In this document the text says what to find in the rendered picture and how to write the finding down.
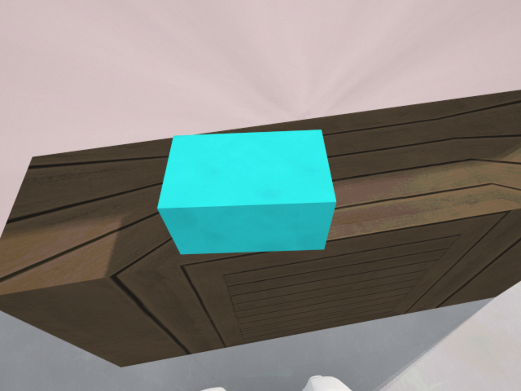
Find pedestal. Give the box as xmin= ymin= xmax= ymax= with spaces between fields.
xmin=0 ymin=90 xmax=521 ymax=367

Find carton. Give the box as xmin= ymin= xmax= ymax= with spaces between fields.
xmin=157 ymin=130 xmax=336 ymax=254

